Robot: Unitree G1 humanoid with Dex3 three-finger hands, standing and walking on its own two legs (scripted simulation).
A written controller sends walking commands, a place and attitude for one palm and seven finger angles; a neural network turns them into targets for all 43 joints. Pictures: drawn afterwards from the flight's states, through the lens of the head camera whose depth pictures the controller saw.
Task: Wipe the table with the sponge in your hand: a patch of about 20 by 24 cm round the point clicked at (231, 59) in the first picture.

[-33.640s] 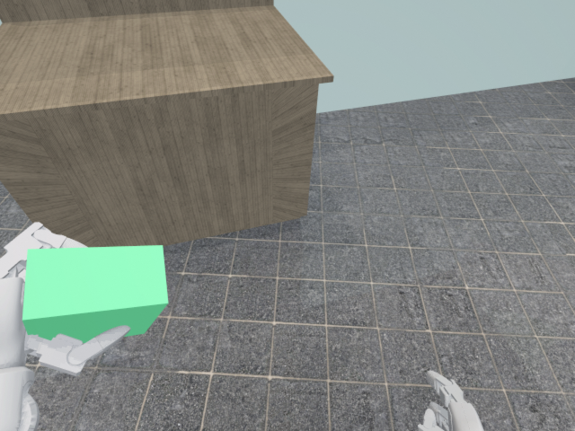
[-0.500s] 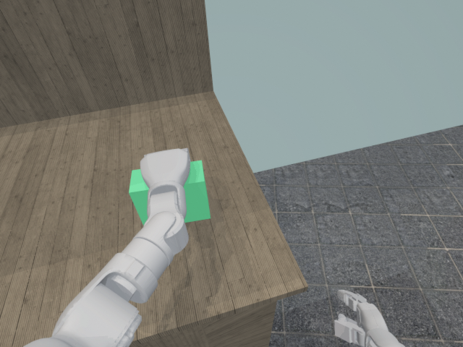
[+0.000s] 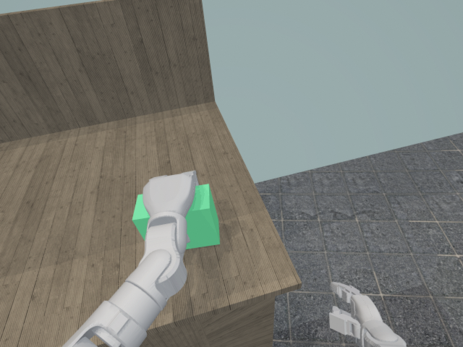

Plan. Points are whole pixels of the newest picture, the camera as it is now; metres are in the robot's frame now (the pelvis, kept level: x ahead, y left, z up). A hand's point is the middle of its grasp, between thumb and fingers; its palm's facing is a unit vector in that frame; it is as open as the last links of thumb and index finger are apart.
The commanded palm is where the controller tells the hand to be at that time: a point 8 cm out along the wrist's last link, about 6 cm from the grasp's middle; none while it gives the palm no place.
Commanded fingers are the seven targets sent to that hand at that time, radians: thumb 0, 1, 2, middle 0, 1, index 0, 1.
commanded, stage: wipe back along the third lane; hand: left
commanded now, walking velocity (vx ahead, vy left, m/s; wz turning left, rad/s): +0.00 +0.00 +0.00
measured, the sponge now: (182, 225) +0.33 +0.15 +0.04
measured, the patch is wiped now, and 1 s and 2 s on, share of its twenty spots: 0.90 0.90 0.95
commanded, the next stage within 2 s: slide back across to the middle lane in 0.38 s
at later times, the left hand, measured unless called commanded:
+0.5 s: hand (178, 228) +0.29 +0.14 +0.09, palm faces +0.09 -0.12 -0.99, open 10.3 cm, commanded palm +0.24 +0.13 +0.12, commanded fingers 0.00 0.10 1.30 -1.20 -1.60 -1.20 -1.60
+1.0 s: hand (154, 240) +0.26 +0.17 +0.10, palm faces +0.10 -0.23 -0.97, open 10.3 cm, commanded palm +0.22 +0.18 +0.14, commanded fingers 0.00 0.10 1.30 -1.20 -1.60 -1.20 -1.60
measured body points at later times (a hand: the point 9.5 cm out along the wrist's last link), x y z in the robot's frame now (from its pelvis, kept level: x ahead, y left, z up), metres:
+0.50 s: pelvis -0.01 +0.00 +0.00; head -0.06 -0.05 +0.45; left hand +0.28 +0.14 +0.14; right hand +0.23 -0.21 -0.08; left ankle +0.03 +0.17 -0.73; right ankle -0.06 -0.12 -0.73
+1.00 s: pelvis -0.01 -0.01 +0.00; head -0.06 -0.05 +0.45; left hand +0.25 +0.18 +0.15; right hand +0.23 -0.21 -0.07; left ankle +0.03 +0.17 -0.73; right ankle -0.06 -0.12 -0.73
